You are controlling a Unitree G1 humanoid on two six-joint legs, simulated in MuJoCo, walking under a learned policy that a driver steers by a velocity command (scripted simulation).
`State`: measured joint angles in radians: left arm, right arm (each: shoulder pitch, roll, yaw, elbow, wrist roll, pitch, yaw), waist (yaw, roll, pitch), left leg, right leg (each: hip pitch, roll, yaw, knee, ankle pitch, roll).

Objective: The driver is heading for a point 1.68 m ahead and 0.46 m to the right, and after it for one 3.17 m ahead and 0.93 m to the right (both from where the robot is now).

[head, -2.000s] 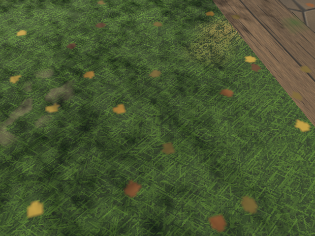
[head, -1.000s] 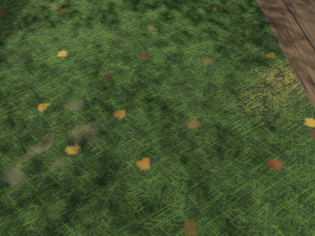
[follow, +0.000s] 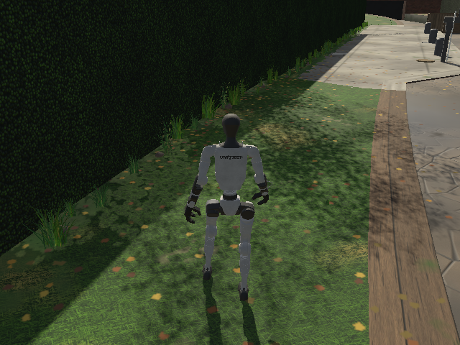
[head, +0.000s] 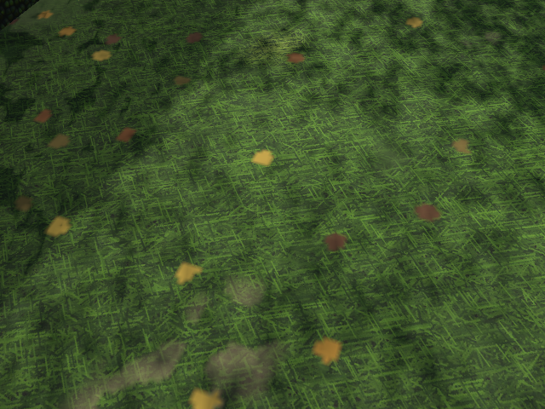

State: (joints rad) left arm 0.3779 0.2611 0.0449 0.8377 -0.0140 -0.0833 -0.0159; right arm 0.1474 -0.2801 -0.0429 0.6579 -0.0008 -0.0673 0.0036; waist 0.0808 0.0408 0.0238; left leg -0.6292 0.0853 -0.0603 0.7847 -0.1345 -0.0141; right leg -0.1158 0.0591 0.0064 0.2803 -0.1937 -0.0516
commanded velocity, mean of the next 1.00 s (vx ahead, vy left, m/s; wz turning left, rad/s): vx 0.18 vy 0.00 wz -0.44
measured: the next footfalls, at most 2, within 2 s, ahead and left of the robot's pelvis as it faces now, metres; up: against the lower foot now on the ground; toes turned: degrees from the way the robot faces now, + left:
left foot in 0.16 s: +0.27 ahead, +0.14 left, +0.00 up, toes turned -6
right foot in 0.60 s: +0.23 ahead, -0.12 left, +0.00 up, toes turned -22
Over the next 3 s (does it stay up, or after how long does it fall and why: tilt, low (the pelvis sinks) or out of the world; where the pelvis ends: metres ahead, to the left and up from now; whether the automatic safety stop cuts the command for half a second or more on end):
stays up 1.20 -0.27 -0.02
